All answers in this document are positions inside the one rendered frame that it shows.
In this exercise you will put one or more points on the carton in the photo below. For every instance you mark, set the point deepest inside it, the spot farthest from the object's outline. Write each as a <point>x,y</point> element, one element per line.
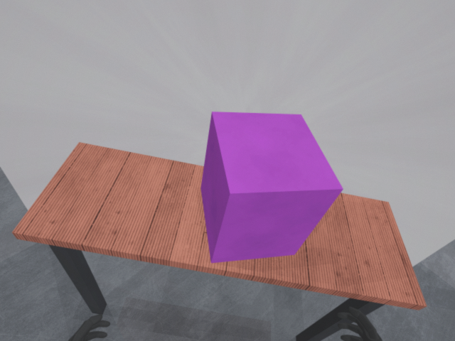
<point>266,184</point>

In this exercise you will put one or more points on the robot right hand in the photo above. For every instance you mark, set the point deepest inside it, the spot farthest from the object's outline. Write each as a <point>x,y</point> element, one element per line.
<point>364,328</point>

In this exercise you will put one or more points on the robot left hand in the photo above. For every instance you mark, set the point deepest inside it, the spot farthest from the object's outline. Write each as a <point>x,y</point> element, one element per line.
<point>84,334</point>

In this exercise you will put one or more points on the table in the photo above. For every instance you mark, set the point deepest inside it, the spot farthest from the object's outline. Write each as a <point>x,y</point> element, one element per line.
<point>145,208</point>

